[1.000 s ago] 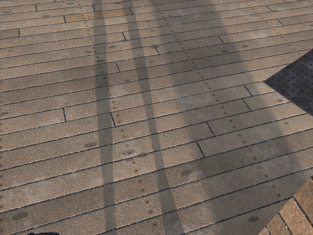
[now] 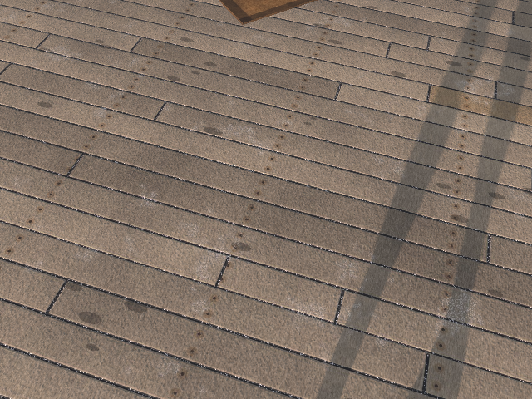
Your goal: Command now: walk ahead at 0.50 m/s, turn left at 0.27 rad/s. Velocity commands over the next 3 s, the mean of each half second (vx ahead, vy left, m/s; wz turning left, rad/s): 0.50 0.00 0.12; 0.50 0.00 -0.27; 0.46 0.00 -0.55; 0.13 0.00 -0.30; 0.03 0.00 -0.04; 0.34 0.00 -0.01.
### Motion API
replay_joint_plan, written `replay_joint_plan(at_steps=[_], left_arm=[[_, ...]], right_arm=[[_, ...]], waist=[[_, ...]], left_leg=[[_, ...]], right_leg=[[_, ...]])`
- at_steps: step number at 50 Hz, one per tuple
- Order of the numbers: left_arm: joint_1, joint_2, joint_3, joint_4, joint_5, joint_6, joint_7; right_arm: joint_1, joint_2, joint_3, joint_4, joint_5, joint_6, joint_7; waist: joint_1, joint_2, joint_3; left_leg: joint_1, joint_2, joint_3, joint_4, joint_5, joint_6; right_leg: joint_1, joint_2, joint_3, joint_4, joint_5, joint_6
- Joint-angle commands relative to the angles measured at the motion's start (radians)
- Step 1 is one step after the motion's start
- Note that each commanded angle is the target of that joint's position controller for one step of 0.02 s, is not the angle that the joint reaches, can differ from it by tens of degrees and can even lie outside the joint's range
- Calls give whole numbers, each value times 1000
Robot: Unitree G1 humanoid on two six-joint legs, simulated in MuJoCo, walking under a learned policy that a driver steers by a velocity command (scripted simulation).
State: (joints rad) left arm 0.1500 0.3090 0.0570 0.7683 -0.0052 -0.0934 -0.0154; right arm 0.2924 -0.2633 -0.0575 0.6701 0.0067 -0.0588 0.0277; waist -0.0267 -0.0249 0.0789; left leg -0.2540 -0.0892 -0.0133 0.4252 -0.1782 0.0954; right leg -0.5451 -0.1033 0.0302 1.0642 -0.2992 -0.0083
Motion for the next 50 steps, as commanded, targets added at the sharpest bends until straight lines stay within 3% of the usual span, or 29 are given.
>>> replay_joint_plan(at_steps=[1,6,8,11,14,15,16,17,18,19,20,21,22,23,24,26,29,32,36,39,40,41,42,43,44,45,47,48,50], left_arm=[[9,70,19,-43,10,15,5],[-137,42,5,-65,4,7,-9],[-187,42,1,-76,-4,1,-15],[-233,58,0,-93,-4,-8,-30],[-189,88,7,-81,-2,-19,-47],[-137,105,16,-67,0,-19,-44],[-20,134,33,-32,1,-19,-36],[152,177,46,10,7,-16,-28],[286,264,71,38,21,-8,-24],[324,190,53,64,-7,-5,-31],[239,145,36,45,-20,-2,-26],[159,123,27,26,-11,3,-19],[108,103,18,23,0,7,-15],[79,87,9,17,16,3,-12],[69,78,4,18,21,1,-11],[75,93,6,30,9,-5,-7],[106,129,16,50,2,-11,1],[153,145,19,72,-12,-2,9],[230,151,23,92,-24,20,14],[237,164,33,95,-24,36,24],[226,168,35,93,-22,41,26],[222,148,29,88,-17,42,25],[205,92,8,61,-2,39,22],[313,-9,-22,26,-8,24,20],[305,51,-11,28,-29,14,19],[232,131,14,15,-45,15,19],[156,117,21,-2,-31,25,21],[160,100,25,-6,-26,37,19],[163,56,19,-18,-29,59,13]], right_arm=[[-13,-165,-42,-47,-3,-32,-10],[27,-163,-33,7,1,-34,-27],[65,-175,-38,39,4,-33,-26],[105,-178,-42,79,9,-19,-29],[95,-193,-51,92,7,-3,-47],[82,-204,-52,91,4,2,-50],[60,-204,-50,89,1,9,-52],[59,-170,-33,77,-8,16,-53],[199,-86,-7,67,-2,4,-40],[182,-90,-1,82,5,-10,-36],[87,-168,-19,58,34,-21,-31],[3,-174,-17,32,39,-28,-32],[-48,-167,-19,18,20,-33,-32],[-44,-159,-21,17,8,-32,-30],[-17,-138,-19,26,6,-27,-27],[1,-101,-9,32,-1,-19,-27],[-98,-89,2,1,-10,-16,-32],[-211,-67,10,-26,-7,-29,-24],[-323,-77,9,-52,7,-44,-7],[-309,-118,-5,-51,8,-56,0],[-259,-134,-13,-37,8,-60,-2],[-148,-169,-33,-5,3,-62,-9],[10,-224,-52,17,-16,-64,-18],[106,-315,-77,38,-25,-48,-23],[116,-236,-58,41,-15,-41,-19],[54,-171,-37,36,-8,-41,-20],[-52,-110,-18,41,-10,-41,-19],[-84,-94,-14,45,-17,-46,-19],[-116,-101,-21,58,-17,-55,-19]], waist=[[24,40,-99],[-29,81,-24],[-48,86,6],[-57,90,37],[-22,103,7],[8,124,-35],[76,124,-117],[147,91,-261],[116,-141,-436],[138,-218,-486],[146,-134,-328],[125,-59,-214],[100,-9,-119],[65,-31,-93],[45,-47,-94],[24,-54,-86],[46,-25,-54],[78,-23,-37],[115,-35,-24],[81,-61,-35],[46,-68,-56],[-10,-56,-122],[-84,-1,-263],[-62,258,-426],[-72,303,-443],[-74,209,-289],[-30,134,-141],[-1,149,-106],[26,151,-74]], left_leg=[[148,288,-273,-237,316,190],[90,208,-127,-282,207,120],[110,228,-139,-290,139,117],[250,283,-165,-240,183,117],[358,318,-174,-152,385,91],[369,308,-168,-87,564,79],[353,269,-135,56,750,57],[232,223,-101,290,682,24],[-172,66,-51,701,233,-64],[-352,-22,-145,866,-403,-76],[-459,53,-160,929,-365,-65],[-466,112,-112,886,-275,-58],[-452,152,-82,811,-208,-61],[-394,185,-86,758,-154,-64],[-348,196,-83,733,-130,-70],[-338,210,-58,660,-116,-89],[-370,222,-40,472,30,-118],[-307,178,-19,247,215,-131],[-276,138,-30,102,269,-132],[-214,129,-50,39,183,-106],[-135,121,-38,17,152,-90],[32,117,-25,-4,133,-61],[296,242,-130,48,125,-3],[658,487,-512,6,-25,135],[641,519,-698,-95,-188,165],[521,482,-553,-116,-218,122],[297,401,-331,-170,-62,84],[216,376,-258,-206,-11,77],[131,366,-162,-257,84,88]], right_leg=[[-106,-37,32,-112,128,33],[-27,21,-14,-435,485,46],[-10,37,-15,-499,512,38],[-86,44,-2,-564,434,6],[-66,61,-15,-594,313,-42],[20,93,-44,-589,267,-61],[188,130,-80,-602,280,-92],[472,52,-12,-551,344,-142],[892,-203,415,-563,201,-318],[977,-273,699,-736,18,-351],[870,-255,600,-771,-121,-294],[717,-219,483,-798,-105,-256],[566,-187,400,-835,-31,-246],[476,-158,353,-860,46,-237],[430,-135,315,-884,94,-237],[382,-120,237,-915,192,-248],[362,-96,149,-946,309,-241],[350,-48,89,-936,335,-203],[422,-79,140,-878,294,-191],[487,-116,206,-797,291,-163],[481,-111,209,-744,334,-151],[449,-63,182,-623,412,-125],[315,-1,142,-371,311,-90],[-44,145,15,-13,-77,-20],[-176,119,90,154,-285,-14],[-235,70,103,209,-214,-18],[-199,7,73,156,-77,-8],[-156,-19,77,122,-34,-4],[-110,-37,63,85,0,11]])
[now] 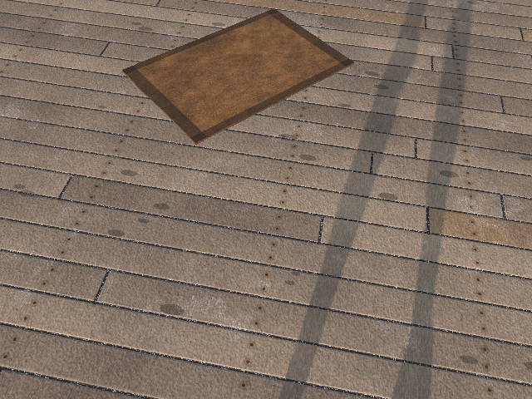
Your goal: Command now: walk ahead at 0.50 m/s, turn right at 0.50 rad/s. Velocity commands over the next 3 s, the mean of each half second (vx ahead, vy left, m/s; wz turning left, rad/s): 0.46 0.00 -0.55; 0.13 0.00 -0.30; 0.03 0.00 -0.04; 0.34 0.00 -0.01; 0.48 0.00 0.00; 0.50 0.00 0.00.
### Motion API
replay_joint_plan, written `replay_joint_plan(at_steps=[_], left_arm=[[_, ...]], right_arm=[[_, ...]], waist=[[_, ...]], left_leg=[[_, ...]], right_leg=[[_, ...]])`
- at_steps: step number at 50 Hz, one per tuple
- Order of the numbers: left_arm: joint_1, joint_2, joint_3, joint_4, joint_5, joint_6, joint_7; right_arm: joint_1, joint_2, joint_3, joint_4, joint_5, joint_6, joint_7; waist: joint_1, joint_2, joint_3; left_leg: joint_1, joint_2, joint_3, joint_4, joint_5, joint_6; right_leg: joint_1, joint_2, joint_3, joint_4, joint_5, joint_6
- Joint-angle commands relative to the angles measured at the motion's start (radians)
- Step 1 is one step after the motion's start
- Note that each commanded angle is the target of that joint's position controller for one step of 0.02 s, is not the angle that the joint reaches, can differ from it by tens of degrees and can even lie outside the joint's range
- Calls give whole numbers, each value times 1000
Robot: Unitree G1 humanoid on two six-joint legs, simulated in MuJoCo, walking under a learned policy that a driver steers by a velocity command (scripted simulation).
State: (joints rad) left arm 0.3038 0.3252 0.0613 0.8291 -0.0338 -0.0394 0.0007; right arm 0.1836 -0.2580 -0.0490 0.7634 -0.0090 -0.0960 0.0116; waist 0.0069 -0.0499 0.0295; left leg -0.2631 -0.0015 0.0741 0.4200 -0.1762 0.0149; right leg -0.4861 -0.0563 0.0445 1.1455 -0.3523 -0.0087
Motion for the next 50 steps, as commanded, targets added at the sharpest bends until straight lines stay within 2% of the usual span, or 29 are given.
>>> replay_joint_plan(at_steps=[1,3,7,12,14,15,16,17,18,19,20,21,22,23,24,27,30,32,35,38,39,40,41,42,43,45,46,48,50], left_arm=[[-6,30,14,-91,2,12,-4],[-46,21,12,-117,9,20,-7],[-154,1,1,-156,11,9,-34],[-277,21,4,-223,14,14,-57],[-251,49,19,-235,18,19,-60],[-181,75,35,-224,18,23,-58],[-34,116,62,-186,14,26,-51],[143,193,99,-139,9,37,-32],[108,315,115,-147,-3,32,-23],[110,249,90,-198,12,12,-30],[63,189,70,-197,25,-6,-34],[9,163,63,-201,23,-15,-33],[-58,132,55,-212,21,-14,-29],[-96,111,47,-229,32,-12,-23],[-111,112,47,-238,39,-9,-19],[-105,150,59,-228,34,-3,1],[-95,141,57,-216,18,22,24],[-72,127,51,-201,19,34,32],[-47,114,42,-180,28,39,30],[-67,93,30,-169,29,36,25],[-71,74,22,-165,30,32,24],[-45,38,9,-171,49,22,24],[86,21,3,-154,49,17,25],[73,46,2,-144,51,27,28],[17,88,14,-154,41,43,29],[-43,96,24,-157,33,79,34],[-41,89,25,-147,33,92,34],[-21,36,11,-120,30,94,31],[-4,9,7,-87,34,85,26]], right_arm=[[-9,-117,-34,-26,-1,-23,-4],[-5,-140,-44,-10,-2,-26,-9],[13,-179,-55,13,3,-16,-19],[74,-222,-71,50,30,11,-22],[69,-251,-80,52,40,25,-24],[63,-263,-84,51,45,34,-26],[51,-256,-80,47,48,42,-28],[71,-219,-64,36,25,39,-31],[162,-69,-17,-25,-18,17,-20],[76,-139,-22,-33,15,-19,-9],[-17,-193,-35,-61,51,-37,-2],[-25,-181,-30,-62,40,-45,-8],[-17,-186,-35,-47,11,-42,-19],[1,-201,-43,-41,0,-29,-23],[8,-197,-45,-44,-4,-13,-24],[7,-139,-29,-52,-10,19,-31],[-44,-111,-14,-57,-7,28,-24],[-98,-107,-9,-65,1,28,-12],[-144,-126,-14,-79,2,26,-2],[-123,-143,-24,-79,-7,13,4],[-100,-145,-25,-73,-17,5,2],[-82,-187,-29,-81,-36,-2,-5],[-72,-214,-34,-77,-48,6,-10],[-47,-109,-11,-60,-30,20,-11],[-31,-77,5,-49,-14,26,-3],[-51,-123,-3,-41,-7,39,2],[-91,-137,-7,-45,-7,43,1],[-161,-134,-7,-49,-9,60,0],[-156,-125,-5,-37,-4,73,-4]], waist=[[-2,159,-14],[-3,130,0],[-38,101,18],[-66,96,51],[-31,120,16],[14,131,-31],[99,114,-105],[170,36,-197],[42,-254,-261],[104,-145,-396],[115,-79,-264],[71,-7,-183],[29,38,-130],[-4,31,-119],[-22,29,-115],[-40,30,-115],[-17,-15,-145],[13,-33,-150],[37,-47,-131],[10,-62,-106],[-12,-49,-102],[0,26,-157],[60,186,-239],[25,246,-266],[-2,219,-225],[-8,171,-165],[8,169,-140],[32,193,-101],[36,199,-123]], left_leg=[[127,280,-211,-269,123,174],[134,281,-139,-285,192,180],[157,253,4,-293,233,154],[299,294,72,-236,311,118],[341,297,104,-121,588,97],[341,286,124,-2,743,84],[286,251,157,195,795,56],[63,212,162,487,564,9],[-396,9,100,847,-354,-58],[-496,-28,-146,979,-448,-50],[-563,18,-162,978,-364,-31],[-528,58,-158,902,-286,-20],[-464,90,-155,822,-246,-29],[-380,107,-160,785,-225,-35],[-330,104,-156,754,-219,-45],[-288,64,-126,591,-138,-83],[-233,25,-114,396,63,-99],[-198,12,-115,294,162,-98],[-190,8,-131,205,149,-79],[-130,11,-128,78,131,-24],[-46,26,-132,-14,269,3],[94,138,-234,-4,588,47],[278,279,-382,58,814,196],[279,354,-496,21,744,280],[254,355,-530,-15,602,282],[190,322,-506,-65,333,240],[128,298,-466,-86,237,213],[17,211,-345,-109,147,158],[-6,162,-266,-83,117,140]], right_leg=[[-177,-88,47,-21,77,17],[-205,-90,46,-108,151,27],[-158,-70,-6,-349,354,12],[-161,-40,-64,-490,303,-38],[-78,13,-116,-503,200,-77],[24,55,-147,-510,158,-101],[225,106,-169,-568,201,-135],[535,63,-44,-582,225,-184],[834,-198,529,-687,48,-366],[878,-288,800,-842,0,-422],[793,-269,648,-847,175,-370],[656,-223,507,-819,369,-333],[521,-185,396,-805,551,-303],[418,-167,329,-811,679,-293],[352,-154,303,-820,760,-291],[256,-108,214,-823,889,-282],[245,-51,148,-795,827,-225],[258,-46,150,-782,752,-197],[313,-77,208,-741,671,-189],[342,-92,277,-669,548,-171],[324,-53,270,-627,510,-139],[282,13,230,-534,416,-93],[156,101,160,-411,90,-30],[114,102,128,-345,-227,22],[70,82,121,-281,-313,46],[27,59,106,-200,-279,79],[56,36,101,-224,-236,85],[170,32,48,-407,-156,85],[288,56,-2,-585,50,72]])
Over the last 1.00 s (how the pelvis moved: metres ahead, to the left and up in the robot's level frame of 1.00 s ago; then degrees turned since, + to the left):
0.59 0.00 0.00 -9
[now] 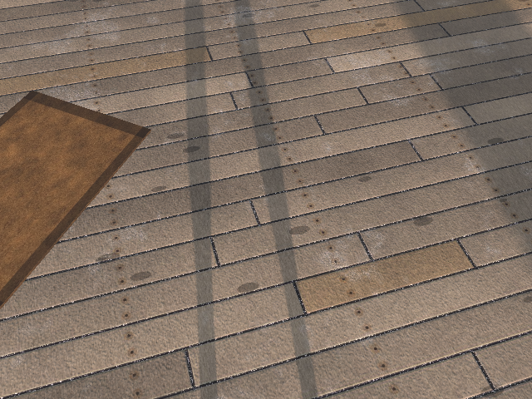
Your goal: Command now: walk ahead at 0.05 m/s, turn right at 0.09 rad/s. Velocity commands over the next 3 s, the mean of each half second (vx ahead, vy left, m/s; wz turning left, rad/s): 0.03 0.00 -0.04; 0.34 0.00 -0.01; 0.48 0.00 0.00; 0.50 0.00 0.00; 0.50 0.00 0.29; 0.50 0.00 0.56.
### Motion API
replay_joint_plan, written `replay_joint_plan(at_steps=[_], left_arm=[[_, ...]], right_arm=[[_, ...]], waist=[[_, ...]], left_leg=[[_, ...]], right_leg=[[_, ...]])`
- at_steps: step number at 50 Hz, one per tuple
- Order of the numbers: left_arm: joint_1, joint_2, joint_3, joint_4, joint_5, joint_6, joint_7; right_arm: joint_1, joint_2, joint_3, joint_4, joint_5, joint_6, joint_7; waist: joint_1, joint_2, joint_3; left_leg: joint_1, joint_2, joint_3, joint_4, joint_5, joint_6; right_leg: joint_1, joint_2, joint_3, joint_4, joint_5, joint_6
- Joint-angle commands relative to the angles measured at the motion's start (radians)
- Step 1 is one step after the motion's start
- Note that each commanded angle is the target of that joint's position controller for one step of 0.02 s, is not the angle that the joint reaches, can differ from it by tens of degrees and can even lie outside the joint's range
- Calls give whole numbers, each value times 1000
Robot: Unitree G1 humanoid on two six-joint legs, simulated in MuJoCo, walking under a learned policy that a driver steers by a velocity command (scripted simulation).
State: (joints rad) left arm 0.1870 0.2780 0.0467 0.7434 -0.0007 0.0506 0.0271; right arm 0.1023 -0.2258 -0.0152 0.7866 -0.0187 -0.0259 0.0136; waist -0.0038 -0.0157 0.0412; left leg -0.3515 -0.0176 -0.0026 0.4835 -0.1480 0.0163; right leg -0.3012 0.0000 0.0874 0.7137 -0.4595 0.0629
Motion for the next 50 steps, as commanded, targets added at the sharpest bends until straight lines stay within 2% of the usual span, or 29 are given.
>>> replay_joint_plan(at_steps=[1,2,3,4,5,6,9,13,22,23,24,25,27,28,30,31,32,33,34,35,36,37,38,39,40,42,46,48,50], left_arm=[[118,54,22,12,6,-7,-3],[99,68,23,8,17,-7,-5],[69,101,26,-11,25,-7,-3],[45,145,36,-4,17,-7,-1],[36,110,31,-2,16,-15,-4],[30,88,23,4,21,-24,-4],[40,89,21,23,19,-52,-2],[69,84,17,52,10,-60,0],[78,72,8,114,7,-66,-1],[99,67,7,132,5,-65,0],[106,78,11,143,1,-62,1],[107,103,19,146,-4,-59,2],[136,149,33,150,-13,-66,4],[139,162,38,152,-17,-76,6],[126,149,38,156,-20,-97,7],[102,141,37,153,-25,-101,5],[65,134,36,144,-28,-100,2],[32,120,32,131,-24,-101,0],[-16,69,16,98,-21,-109,0],[-13,45,12,66,-16,-126,5],[-7,86,24,68,-34,-141,1],[10,91,26,79,-49,-152,-9],[18,81,26,90,-50,-158,-14],[-10,91,33,89,-38,-157,-17],[-16,80,36,84,-31,-155,-22],[-37,57,33,78,-21,-147,-34],[-184,9,11,26,-19,-138,-39],[-238,14,6,10,-24,-138,-45],[-277,25,5,-5,-28,-137,-52]], right_arm=[[-62,-148,-35,-51,10,4,-7],[-33,-133,-29,-38,12,0,-6],[-17,-122,-24,-29,6,-5,-3],[2,-127,-27,-28,0,-8,1],[-32,-129,-26,-24,-5,-10,0],[-43,-123,-26,-22,-2,-10,-2],[-13,-117,-28,8,7,-6,-13],[-6,-119,-32,46,13,2,-20],[-6,-135,-43,136,18,26,-38],[8,-125,-41,153,18,29,-39],[6,-121,-41,162,20,31,-39],[-4,-121,-42,166,24,31,-40],[-63,-122,-43,142,33,10,-35],[-82,-122,-43,131,41,-8,-29],[-69,-118,-44,132,50,-45,-13],[-29,-116,-45,148,52,-60,-4],[53,-121,-52,187,54,-68,2],[158,-145,-67,235,48,-69,3],[269,-220,-91,264,45,-72,2],[381,-310,-112,286,43,-74,11],[334,-220,-80,276,30,-84,12],[275,-169,-65,255,28,-92,12],[241,-158,-60,241,26,-95,13],[223,-124,-47,231,27,-92,15],[227,-129,-42,234,24,-88,12],[264,-124,-36,243,26,-76,4],[276,-183,-43,235,20,-62,-22],[299,-191,-46,238,24,-61,-25],[329,-187,-48,251,33,-61,-26]], waist=[[49,160,-144],[38,140,-147],[20,93,-131],[-24,-5,-91],[-3,-14,-68],[-4,-20,-56],[-8,-36,-62],[-2,-20,-69],[-1,6,-55],[1,-2,-75],[4,-24,-56],[12,-61,-22],[43,-137,79],[47,-160,123],[28,-170,154],[1,-160,141],[-43,-139,107],[-82,-101,60],[-122,77,19],[-146,321,-46],[-111,225,-25],[-77,160,19],[-56,122,20],[-53,73,37],[-42,114,30],[-45,106,28],[-67,83,63],[-80,100,75],[-82,105,94]], left_leg=[[75,162,-168,-137,34,124],[56,146,-159,-137,-55,88],[29,126,-141,-120,-154,45],[48,69,-83,-114,-204,11],[102,55,-58,-78,-168,-9],[126,53,-52,-53,-118,-9],[157,54,-45,-7,57,4],[185,54,-44,11,140,-2],[214,55,-46,2,179,-18],[220,39,-27,8,94,-19],[195,11,2,32,-40,-21],[137,-22,37,82,-188,-22],[-39,-29,61,190,-288,-14],[-103,-2,40,232,-282,5],[-143,40,9,221,-291,41],[-83,42,18,137,-275,55],[74,22,38,28,-197,62],[251,11,16,-5,-118,61],[377,133,-220,-127,-219,123],[544,333,-609,-269,-240,257],[547,386,-682,-286,-229,283],[516,359,-573,-270,-175,254],[504,325,-482,-274,-153,224],[490,288,-389,-291,-63,188],[452,280,-331,-302,13,182],[427,245,-242,-326,122,180],[336,222,-145,-374,166,178],[291,213,-108,-393,141,171],[293,235,-98,-404,138,169]], right_leg=[[156,10,-63,-241,250,-12],[194,-8,-40,-272,306,-28],[198,-69,22,-287,335,-56],[103,-74,34,-262,220,-94],[29,-62,31,-283,114,-105],[2,-61,34,-299,108,-98],[21,-58,28,-289,266,-76],[42,-51,19,-275,349,-75],[73,-41,3,-285,432,-80],[85,-36,0,-304,336,-86],[76,-38,15,-329,193,-104],[67,-59,58,-364,24,-138],[72,-186,247,-477,-263,-226],[79,-248,329,-515,-293,-263],[114,-285,352,-506,-159,-282],[114,-267,303,-476,-77,-264],[59,-222,229,-434,0,-230],[-20,-162,150,-348,114,-194],[-135,-38,-9,-87,227,-125],[-322,66,-83,228,19,-64],[-435,34,15,413,-108,-75],[-470,-14,39,474,-38,-102],[-485,-54,21,467,49,-121],[-491,-85,-2,426,125,-130],[-453,-106,-15,386,175,-123],[-420,-112,-54,299,219,-91],[-375,-88,-101,30,355,-47],[-306,-66,-122,-71,435,-47],[-274,-59,-115,-122,479,-60]])
Over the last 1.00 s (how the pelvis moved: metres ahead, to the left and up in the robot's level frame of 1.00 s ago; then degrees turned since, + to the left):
0.41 -0.10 -0.01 -27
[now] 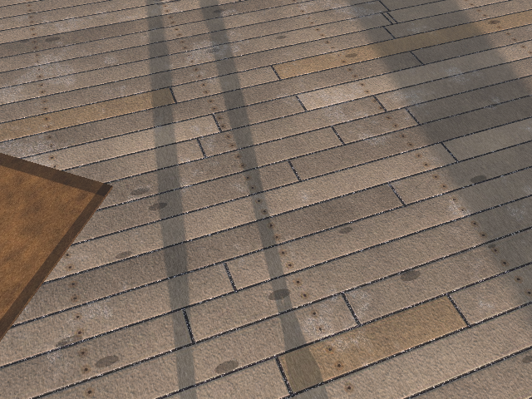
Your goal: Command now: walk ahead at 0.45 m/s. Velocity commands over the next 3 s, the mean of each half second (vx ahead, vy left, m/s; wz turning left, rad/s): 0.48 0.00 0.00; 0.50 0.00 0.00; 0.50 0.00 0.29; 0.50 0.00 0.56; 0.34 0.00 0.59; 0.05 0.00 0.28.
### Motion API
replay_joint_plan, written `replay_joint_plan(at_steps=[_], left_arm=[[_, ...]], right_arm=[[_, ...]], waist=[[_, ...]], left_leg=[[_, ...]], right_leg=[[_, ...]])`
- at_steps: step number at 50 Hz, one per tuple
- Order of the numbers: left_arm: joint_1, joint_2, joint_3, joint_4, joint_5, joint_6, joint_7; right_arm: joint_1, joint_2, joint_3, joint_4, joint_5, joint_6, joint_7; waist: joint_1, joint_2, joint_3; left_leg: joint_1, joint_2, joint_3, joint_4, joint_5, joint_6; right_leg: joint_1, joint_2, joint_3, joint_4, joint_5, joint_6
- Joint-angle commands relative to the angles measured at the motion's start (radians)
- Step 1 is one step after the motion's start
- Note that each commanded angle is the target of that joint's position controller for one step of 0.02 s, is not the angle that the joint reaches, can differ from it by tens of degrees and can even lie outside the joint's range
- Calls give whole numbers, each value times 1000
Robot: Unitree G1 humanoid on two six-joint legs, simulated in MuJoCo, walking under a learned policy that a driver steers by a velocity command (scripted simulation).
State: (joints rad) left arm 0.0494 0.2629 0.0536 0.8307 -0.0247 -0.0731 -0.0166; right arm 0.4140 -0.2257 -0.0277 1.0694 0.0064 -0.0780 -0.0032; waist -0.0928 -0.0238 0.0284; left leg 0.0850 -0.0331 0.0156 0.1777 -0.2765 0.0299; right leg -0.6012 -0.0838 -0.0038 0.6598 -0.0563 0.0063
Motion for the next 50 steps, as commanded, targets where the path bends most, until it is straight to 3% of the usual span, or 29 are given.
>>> replay_joint_plan(at_steps=[1,3,5,6,7,8,9,10,11,12,14,16,21,25,29,32,33,34,35,36,37,38,39,40,41,42,44,47,50], left_arm=[[-152,48,-1,-99,-5,-14,-11],[-152,72,6,-106,-5,-18,-19],[-55,116,28,-85,-2,-20,-18],[94,148,50,-38,-2,-17,-13],[279,190,70,12,-1,-12,-4],[403,294,92,44,20,-8,-2],[392,219,66,48,13,-10,-9],[286,167,45,37,8,-18,-11],[192,135,34,17,13,-24,-13],[132,103,23,13,22,-29,-18],[89,75,15,18,33,-40,-24],[115,85,15,39,29,-46,-21],[217,130,21,81,26,-40,12],[300,144,20,116,14,-32,24],[369,150,25,154,8,-8,28],[353,171,35,156,8,10,31],[334,179,37,151,9,16,31],[322,160,29,144,14,22,30],[333,126,11,119,31,21,31],[457,-14,-27,117,29,-3,18],[400,81,-8,129,5,-30,14],[303,143,9,96,-22,-48,10],[244,142,8,83,-23,-55,15],[213,134,15,79,-7,-53,21],[230,120,19,83,2,-41,22],[249,93,16,88,4,-28,22],[240,64,12,83,9,-8,24],[131,67,13,43,21,-2,25],[29,49,6,15,19,-10,16]], right_arm=[[21,-185,-37,-28,13,-8,-10],[15,-191,-44,-28,16,-2,-11],[-10,-212,-53,-38,11,8,-11],[-20,-202,-50,-43,6,16,-11],[-21,-179,-39,-59,-5,22,-12],[106,-44,1,-78,-7,9,-2],[79,-66,-2,-67,9,-19,5],[-29,-162,-29,-108,41,-38,11],[-96,-177,-32,-129,47,-48,7],[-121,-169,-38,-130,31,-45,-1],[-72,-126,-40,-117,15,-20,-7],[-79,-103,-40,-123,12,0,-9],[-269,-110,-45,-197,-5,-1,-6],[-415,-85,-30,-241,4,-13,11],[-508,-92,-22,-289,11,-22,35],[-466,-131,-33,-297,14,-29,47],[-388,-158,-47,-279,13,-30,46],[-222,-202,-72,-228,12,-29,39],[-29,-275,-94,-186,-1,-27,29],[37,-334,-106,-158,-3,-19,32],[20,-234,-77,-165,6,-19,33],[-66,-194,-64,-181,6,-22,28],[-143,-173,-56,-200,-1,-25,27],[-193,-150,-51,-206,-11,-29,30],[-212,-124,-41,-207,-21,-32,31],[-215,-123,-41,-201,-21,-33,34],[-195,-138,-44,-185,-10,-38,32],[-150,-173,-53,-166,-8,-33,14],[-115,-177,-53,-151,-2,-25,3]], waist=[[15,113,115],[41,109,104],[110,128,21],[186,126,-68],[262,94,-183],[217,-168,-360],[220,-208,-396],[197,-160,-207],[166,-91,-110],[132,-32,-47],[73,-68,-37],[59,-54,-19],[100,-17,35],[151,-13,55],[171,-10,75],[125,-42,33],[78,-60,-21],[0,-50,-122],[-60,37,-278],[11,303,-399],[-25,229,-385],[-13,189,-236],[15,103,-156],[43,66,-94],[78,76,-80],[95,95,-72],[110,87,-41],[90,67,-5],[63,78,15]], left_leg=[[-119,265,-113,-92,279,149],[-56,292,-101,-50,363,132],[-19,289,-71,90,670,108],[-53,251,-38,265,797,85],[-210,203,-13,515,683,53],[-588,34,19,941,204,-15],[-713,-16,-127,1112,-280,-1],[-810,47,-136,1180,-231,25],[-800,102,-110,1147,-135,40],[-755,143,-93,1084,-57,40],[-631,188,-103,999,13,30],[-629,195,-86,943,40,15],[-773,191,-72,647,298,-30],[-723,143,-25,441,426,-32],[-768,125,-32,348,355,-8],[-675,90,-9,314,230,30],[-551,55,22,304,205,50],[-326,33,40,295,226,81],[3,199,-147,339,242,146],[332,420,-641,223,18,310],[326,413,-735,135,-78,292],[201,383,-578,119,-29,246],[56,346,-455,95,82,222],[-71,314,-373,64,177,211],[-147,288,-317,32,224,203],[-194,280,-290,6,252,211],[-241,268,-226,-34,290,219],[-234,256,-166,-69,322,213],[-239,211,-88,-80,315,177]], right_leg=[[26,23,-12,-90,82,-17],[46,28,-4,-122,53,-48],[202,72,-36,-123,2,-83],[389,103,-58,-121,-14,-110],[661,37,19,-103,-51,-150],[1030,-235,494,-189,-310,-314],[1008,-302,792,-398,-484,-338],[855,-271,670,-426,-510,-277],[700,-236,528,-445,-411,-249],[561,-192,405,-471,-282,-229],[421,-136,280,-515,-164,-215],[371,-121,214,-550,-108,-229],[429,-112,138,-584,-15,-228],[472,-96,76,-583,4,-204],[634,-152,78,-516,72,-198],[714,-181,82,-414,291,-173],[713,-165,64,-319,476,-159],[660,-112,25,-131,568,-133],[447,-53,-15,174,330,-101],[31,150,-10,527,-357,-30],[-85,121,133,658,-516,-46],[-154,67,124,678,-444,-64],[-126,11,93,635,-350,-67],[-89,-22,80,569,-289,-61],[-26,-49,86,533,-248,-60],[13,-55,84,503,-238,-53],[6,-70,71,424,-216,-34],[-73,-72,57,253,-64,-6],[-36,-42,28,51,108,-4]])
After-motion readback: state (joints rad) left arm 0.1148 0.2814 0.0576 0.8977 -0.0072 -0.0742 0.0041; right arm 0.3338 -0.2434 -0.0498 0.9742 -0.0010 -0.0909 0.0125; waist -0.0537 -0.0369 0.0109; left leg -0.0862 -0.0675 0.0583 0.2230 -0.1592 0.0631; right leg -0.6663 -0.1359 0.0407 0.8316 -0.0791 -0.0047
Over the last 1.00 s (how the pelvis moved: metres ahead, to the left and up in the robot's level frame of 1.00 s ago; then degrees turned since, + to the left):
0.20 -0.01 0.01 1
